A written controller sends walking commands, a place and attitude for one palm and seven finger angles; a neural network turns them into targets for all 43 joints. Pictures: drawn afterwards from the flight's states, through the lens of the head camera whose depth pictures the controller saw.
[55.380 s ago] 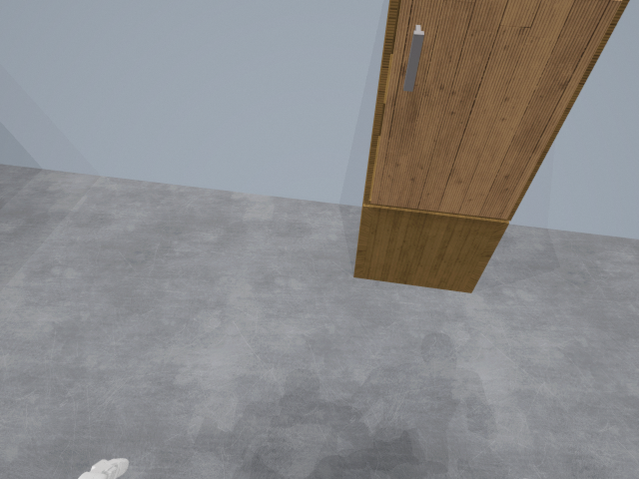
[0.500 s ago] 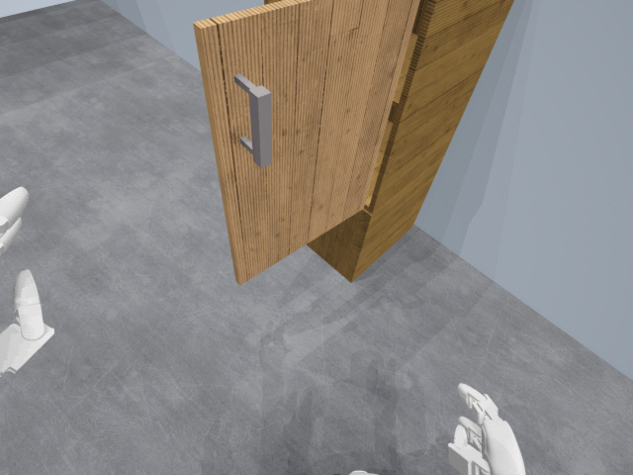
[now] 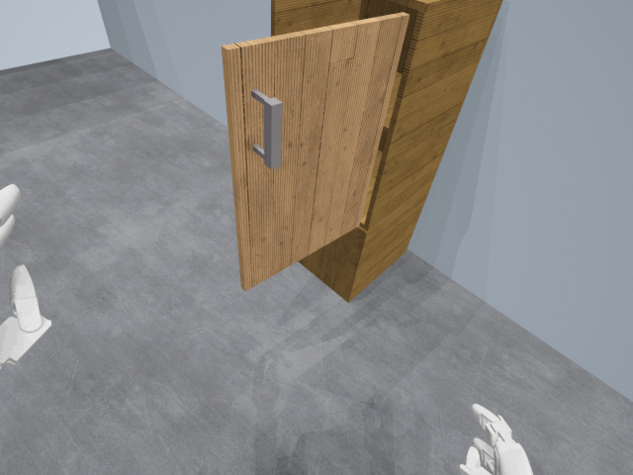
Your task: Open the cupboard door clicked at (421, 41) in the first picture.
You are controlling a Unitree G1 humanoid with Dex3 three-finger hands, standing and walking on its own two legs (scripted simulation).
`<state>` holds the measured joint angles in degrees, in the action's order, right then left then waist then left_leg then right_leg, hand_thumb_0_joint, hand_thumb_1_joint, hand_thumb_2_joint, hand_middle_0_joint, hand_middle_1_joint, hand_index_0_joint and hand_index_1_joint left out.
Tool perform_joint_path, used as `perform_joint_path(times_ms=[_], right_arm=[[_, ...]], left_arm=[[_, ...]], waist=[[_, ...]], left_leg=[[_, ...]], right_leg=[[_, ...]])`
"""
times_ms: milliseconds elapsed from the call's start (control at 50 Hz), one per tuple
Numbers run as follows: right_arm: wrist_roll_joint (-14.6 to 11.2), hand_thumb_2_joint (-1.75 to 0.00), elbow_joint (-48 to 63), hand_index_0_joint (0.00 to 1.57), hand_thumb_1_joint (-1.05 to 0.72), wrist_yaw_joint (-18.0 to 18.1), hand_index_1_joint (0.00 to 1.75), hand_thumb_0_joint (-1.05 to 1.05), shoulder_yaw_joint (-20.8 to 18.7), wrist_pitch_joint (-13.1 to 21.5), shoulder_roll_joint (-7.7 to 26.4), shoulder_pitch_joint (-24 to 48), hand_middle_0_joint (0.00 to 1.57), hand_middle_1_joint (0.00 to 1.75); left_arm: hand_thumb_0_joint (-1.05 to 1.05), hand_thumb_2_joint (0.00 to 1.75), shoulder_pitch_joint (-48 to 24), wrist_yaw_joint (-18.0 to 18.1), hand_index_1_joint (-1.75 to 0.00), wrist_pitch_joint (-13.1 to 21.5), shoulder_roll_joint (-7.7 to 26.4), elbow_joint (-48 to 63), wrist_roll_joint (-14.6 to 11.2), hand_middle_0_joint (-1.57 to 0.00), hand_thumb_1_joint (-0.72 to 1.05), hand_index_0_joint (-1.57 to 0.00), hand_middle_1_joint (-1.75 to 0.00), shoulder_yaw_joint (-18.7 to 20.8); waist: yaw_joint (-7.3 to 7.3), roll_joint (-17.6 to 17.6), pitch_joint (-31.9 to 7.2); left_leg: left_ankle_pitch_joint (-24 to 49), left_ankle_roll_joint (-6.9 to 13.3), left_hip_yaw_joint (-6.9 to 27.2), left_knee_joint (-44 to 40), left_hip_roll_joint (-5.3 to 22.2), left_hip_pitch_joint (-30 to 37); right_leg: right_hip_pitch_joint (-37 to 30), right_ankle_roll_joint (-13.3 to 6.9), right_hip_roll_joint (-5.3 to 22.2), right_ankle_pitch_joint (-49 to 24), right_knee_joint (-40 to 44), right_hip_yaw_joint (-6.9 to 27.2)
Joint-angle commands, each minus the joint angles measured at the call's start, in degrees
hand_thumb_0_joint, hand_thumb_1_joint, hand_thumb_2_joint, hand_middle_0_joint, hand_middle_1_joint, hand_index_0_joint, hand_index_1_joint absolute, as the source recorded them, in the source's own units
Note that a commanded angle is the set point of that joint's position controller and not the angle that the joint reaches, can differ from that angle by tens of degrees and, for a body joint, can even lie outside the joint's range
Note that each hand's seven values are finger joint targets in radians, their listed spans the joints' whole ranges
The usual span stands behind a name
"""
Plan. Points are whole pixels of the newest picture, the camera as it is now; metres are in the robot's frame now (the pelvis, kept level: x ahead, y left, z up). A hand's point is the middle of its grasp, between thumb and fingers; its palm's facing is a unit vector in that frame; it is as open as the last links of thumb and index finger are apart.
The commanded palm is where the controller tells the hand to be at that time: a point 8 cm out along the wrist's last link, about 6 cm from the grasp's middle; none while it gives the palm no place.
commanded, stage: stop stepping back and stand still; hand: left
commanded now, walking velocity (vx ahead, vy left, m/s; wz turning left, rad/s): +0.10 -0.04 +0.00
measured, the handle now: (265, 129) +0.62 +0.12 +0.13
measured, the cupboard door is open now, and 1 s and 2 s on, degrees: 84 84 84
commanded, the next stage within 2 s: let the arm hang, fingers relaxed in 0.06 s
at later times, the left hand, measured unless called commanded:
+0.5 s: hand out of the picture +0.06 +0.17 -0.17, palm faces +0.13 -0.97 -0.19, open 6.8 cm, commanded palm none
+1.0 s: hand out of the picture +0.04 +0.22 -0.15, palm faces +0.07 -0.96 -0.28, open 7.3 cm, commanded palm none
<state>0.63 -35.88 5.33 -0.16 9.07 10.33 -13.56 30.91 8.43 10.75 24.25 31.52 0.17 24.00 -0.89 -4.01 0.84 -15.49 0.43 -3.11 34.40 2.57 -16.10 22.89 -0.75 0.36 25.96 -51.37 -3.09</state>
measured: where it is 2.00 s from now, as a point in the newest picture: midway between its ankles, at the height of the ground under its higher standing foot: outside the picture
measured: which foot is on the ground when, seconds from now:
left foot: down 0.00-1.00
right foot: down 0.00-1.00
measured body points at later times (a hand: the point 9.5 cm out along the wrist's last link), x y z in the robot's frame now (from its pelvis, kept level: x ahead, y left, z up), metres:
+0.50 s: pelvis +0.01 -0.02 -0.01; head +0.03 -0.01 +0.44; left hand +0.05 +0.22 -0.15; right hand +0.05 -0.26 -0.15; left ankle +0.01 +0.12 -0.72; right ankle +0.03 -0.11 -0.73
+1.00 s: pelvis +0.00 +0.00 +0.02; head +0.02 -0.01 +0.47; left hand +0.03 +0.27 -0.13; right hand +0.08 -0.24 -0.14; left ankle +0.01 +0.11 -0.73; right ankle +0.03 -0.11 -0.73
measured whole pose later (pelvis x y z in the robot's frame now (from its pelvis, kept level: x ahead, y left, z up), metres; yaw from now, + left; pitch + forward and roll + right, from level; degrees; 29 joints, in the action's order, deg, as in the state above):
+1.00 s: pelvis +0.00 +0.00 +0.02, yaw +4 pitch -2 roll +0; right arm 0.9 -63.2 0.6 -1.0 -0.2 12.9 -8.6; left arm 9.4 1.0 0.3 12.9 -64.7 0.9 1.0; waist -0.2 1.7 3.6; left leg -10.9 1.0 -3.6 21.3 0.1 -8.1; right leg 9.1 -0.1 1.4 10.4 -21.8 -3.1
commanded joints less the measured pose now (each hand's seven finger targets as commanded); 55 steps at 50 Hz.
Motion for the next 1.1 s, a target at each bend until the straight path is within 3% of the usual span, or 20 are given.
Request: perform_joint_path(times_ms=[0, 40, 60, 100, 120, 140, 160, 200, 220, 240, 260, 280, 300, 340, 380, 420, 480, 540, 780, 1080], right_arm=[[-0.46, -0.9, 7.98, 0.2, -0.9, -0.1, 0.3, 0.0, -2.08, 3.04, 8.41, 4.69, 0.2, 0.3], [-0.48, -0.9, 8.89, 0.2, -0.9, -0.06, 0.3, 0.0, -2.39, 1.85, 9.32, 5.5, 0.2, 0.3], [-0.46, -0.9, 9.46, 0.2, -0.9, -0.15, 0.3, 0.0, -2.61, 1.16, 9.25, 6.57, 0.2, 0.3], [-1.54, -0.9, 10.56, 0.2, -0.9, -0.53, 0.3, 0.0, -2.6, 0.24, 7.81, 7.08, 0.2, 0.3], [-1.31, -0.9, 9.62, 0.2, -0.9, -0.8, 0.3, 0.0, -2.62, 0.98, 8.59, 7.75, 0.2, 0.3], [-0.01, -0.9, -0.06, 0.2, -0.9, -6.08, 0.3, 0.0, -4.15, -0.56, 13.43, 3.54, 0.2, 0.3], [-1.44, -0.9, -0.45, 0.2, -0.9, -6.09, 0.3, 0.0, -3.8, -3.8, 7.02, -0.52, 0.2, 0.3], [-0.25, -0.9, -3.01, 0.2, -0.9, -6.74, 0.3, 0.0, -3.32, -6.97, 7.29, -6.45, 0.2, 0.3], [0.44, -0.9, -3.01, 0.2, -0.9, -6.67, 0.3, 0.0, -2.79, -8.12, 7.18, -8.46, 0.2, 0.3], [1.11, -0.9, -3.07, 0.2, -0.9, -6.58, 0.3, 0.0, -2.74, -8.66, 8.68, -8.13, 0.2, 0.3], [2.09, -0.9, -2.97, 0.2, -0.9, -6.18, 0.3, 0.0, -3.38, -8.39, 12.43, -6.54, 0.2, 0.3], [2.94, -0.9, -2.44, 0.2, -0.9, -5.4, 0.3, 0.0, -3.86, -8.24, 14.86, -4.6, 0.2, 0.3], [3.04, -0.9, -2.04, 0.2, -0.9, -5.02, 0.3, 0.0, -3.95, -8.23, 15.4, -1.28, 0.2, 0.3], [2.58, -0.9, -3.82, 0.2, -0.9, -4.78, 0.3, 0.0, -2.13, -7.87, 12.12, 3.2, 0.2, 0.3], [0.88, -0.9, -6.87, 0.2, -0.9, -4.79, 0.3, 0.0, -1.23, -8.95, 5.83, 0.89, 0.2, 0.3], [0.72, -0.9, -10.23, 0.2, -0.9, -4.65, 0.3, 0.0, -1.74, -9.93, 5.57, -0.89, 0.2, 0.3], [0.81, -0.9, -14.46, 0.2, -0.9, -4.27, 0.3, 0.0, -1.94, -9.68, 3.55, -6.07, 0.2, 0.3], [0.97, -0.9, -17.19, 0.2, -0.9, -3.73, 0.3, 0.0, -1.61, -8.93, 6.65, -4.17, 0.2, 0.3], [0.37, -0.9, -24.43, 0.2, -0.9, -3.81, 0.3, 0.0, -2.31, -8.92, 8.8, -0.41, 0.2, 0.3], [0.56, -0.9, -25.86, 0.2, -0.9, -4.47, 0.3, 0.0, -2.53, -8.55, 13.03, 5.33, 0.2, 0.3]], left_arm=[[0.0, 0.9, -4.35, 1.33, -0.3, 3.51, 9.94, 7.43, -0.53, -0.2, 0.9, -0.2, -0.3, 7.98], [0.0, 0.9, -3.52, 0.88, -0.3, 2.91, 8.41, 4.13, -0.48, -0.2, 0.9, -0.2, -0.3, 6.03], [0.0, 0.9, -4.14, 0.51, -0.3, 2.65, 8.46, 3.39, -0.34, -0.2, 0.9, -0.2, -0.3, 5.31], [0.0, 0.9, -2.43, -0.25, -0.3, 0.8, 9.02, 1.32, -1.5, -0.2, 0.9, -0.2, -0.3, 5.16], [0.0, 0.9, -8.0, -0.47, -0.3, 1.95, 10.74, 6.35, -2.38, -0.2, 0.9, -0.2, -0.3, 5.3], [0.0, 0.9, -6.51, -6.6, -0.3, -7.51, 2.29, -37.71, 4.25, -0.2, 0.9, -0.2, -0.3, -11.48], [0.0, 0.9, -8.63, -7.49, -0.3, -10.51, -0.53, -37.98, 3.22, -0.2, 0.9, -0.2, -0.3, -14.12], [0.0, 0.9, -13.67, -7.31, -0.3, -12.22, -4.44, -39.49, 2.59, -0.2, 0.9, -0.2, -0.3, -15.54], [0.0, 0.9, -14.73, -7.8, -0.3, -12.92, -4.81, -41.64, 2.03, -0.2, 0.9, -0.2, -0.3, -16.95], [0.0, 0.9, -14.53, -7.98, -0.3, -13.3, -6.08, -44.45, 1.79, -0.2, 0.9, -0.2, -0.3, -18.24], [0.0, 0.9, -12.76, -8.29, -0.3, -13.25, -8.01, -47.16, 1.45, -0.2, 0.9, -0.2, -0.3, -19.02], [0.0, 0.9, -14.04, -8.23, -0.3, -12.93, -6.53, -49.43, 0.99, -0.2, 0.9, -0.2, -0.3, -18.91], [0.0, 0.9, -16.83, -8.48, -0.3, -12.4, -5.38, -51.96, 0.71, -0.2, 0.9, -0.2, -0.3, -18.91], [0.0, 0.9, -11.97, -8.75, -0.3, -11.61, -4.59, -60.15, 1.8, -0.2, 0.9, -0.2, -0.3, -18.64], [0.0, 0.9, -10.63, -8.32, -0.3, -10.65, 1.26, -67.49, 1.23, -0.2, 0.9, -0.2, -0.3, -18.82], [0.0, 0.9, -14.1, -8.02, -0.3, -10.21, -0.23, -72.39, 1.09, -0.2, 0.9, -0.2, -0.3, -19.71], [0.0, 0.9, -15.43, -7.36, -0.3, -9.73, -4.54, -76.85, 1.06, -0.2, 0.9, -0.2, -0.3, -19.38], [0.0, 0.9, -14.42, -7.1, -0.3, -10.37, -7.97, -80.92, 0.11, -0.2, 0.9, -0.2, -0.3, -21.05], [0.0, 0.9, -18.24, -7.11, -0.3, -9.64, -4.09, -92.83, 0.47, -0.2, 0.9, -0.2, -0.3, -21.61], [0.0, 0.9, -23.74, -7.27, -0.3, -8.88, 0.33, -93.8, 0.64, -0.2, 0.9, -0.2, -0.3, -20.97]], waist=[[0.67, 15.32, 0.26], [1.18, 14.5, -0.03], [1.5, 9.94, 1.15], [2.2, -12.59, 1.55], [0.92, -9.15, 0.81], [-0.76, -4.34, -5.71], [-1.86, -5.04, -9.42], [-3.91, -7.59, -5.28], [-4.82, -5.66, -3.19], [-4.39, 0.02, 0.2], [-2.63, 13.02, 1.73], [-2.14, 14.73, 2.15], [-0.6, 8.84, 3.96], [3.46, 3.14, -2.14], [1.73, -3.64, -2.19], [0.22, -1.89, 0.44], [-1.94, 5.0, -3.72], [0.91, 10.64, -2.78], [0.26, 2.68, 2.22], [0.4, 4.16, 0.76]], left_leg=[[-8.09, 7.29, 10.7, -20.96, 11.66, -5.61], [-15.38, 5.1, 6.14, -17.42, 9.37, -11.66], [-17.39, 3.63, 3.45, -10.6, 6.54, -16.2], [-11.09, 0.37, 1.31, 22.28, -2.59, -20.19], [-8.39, -0.4, 2.58, 28.72, -0.81, -18.79], [-15.6, -0.32, 2.58, 29.87, 5.65, -24.73], [-18.01, -0.87, 4.15, 26.11, 3.21, -12.52], [-8.05, -0.81, 0.42, 13.11, 2.46, -5.07], [-1.48, -0.62, -2.56, 6.33, -0.69, 1.65], [0.92, 1.7, 5.19, -0.35, 2.29, 2.03], [2.84, 6.41, 19.25, -8.52, 10.49, -0.65], [4.17, 11.73, 29.26, -14.78, 18.04, -3.75], [5.05, 13.02, 28.41, -15.78, 18.84, -9.41], [3.63, 4.38, 12.47, -5.86, 6.76, -15.34], [-6.62, -0.81, 0.24, 8.83, -2.43, -10.1], [-10.42, -0.31, 2.08, 13.14, -0.9, -7.1], [2.4, -0.15, 2.19, 0.78, 0.06, 1.47], [13.53, 2.88, 9.47, -10.46, 6.37, 2.34], [5.81, 1.71, 6.04, -16.78, 4.07, 6.27], [6.83, 1.32, 6.12, -19.18, 4.05, 8.13]], right_leg=[[-5.54, 1.38, 0.67, -0.5, 6.27, -2.8], [-15.57, 0.5, -0.74, -0.63, 16.24, -5.13], [-18.52, -0.97, 0.83, 0.36, 22.84, -0.83], [-11.07, -10.19, 20.01, 2.16, 41.77, 31.05], [-10.37, -10.76, 21.18, -14.31, 40.45, 27.25], [-15.48, -10.82, 26.89, -41.65, 23.9, 13.17], [-4.74, -10.46, 20.18, -20.08, 26.31, 16.09], [1.63, -5.71, 12.84, -7.49, 21.17, 2.42], [7.77, -3.71, 10.2, -1.89, 18.02, 1.01], [11.51, -1.22, 6.4, 1.82, 12.42, -0.74], [13.81, 1.96, 1.67, 3.72, 4.0, -1.93], [11.52, 2.21, 1.21, 6.74, -2.86, 1.46], [6.24, 1.59, 3.63, 4.95, -2.59, 5.79], [-11.17, 1.55, 3.4, -6.58, 16.8, 4.12], [-7.37, -2.75, 15.12, -15.93, 30.59, 21.5], [-5.27, -4.99, 15.36, -20.52, 33.57, 19.96], [-8.85, -5.33, 12.01, -30.27, 27.23, 11.92], [-10.8, -1.19, 4.68, -19.87, 25.54, 4.64], [-11.59, -1.77, 5.81, -15.57, 33.53, 5.11], [-13.71, -1.48, 6.73, -16.0, 35.55, 6.13]])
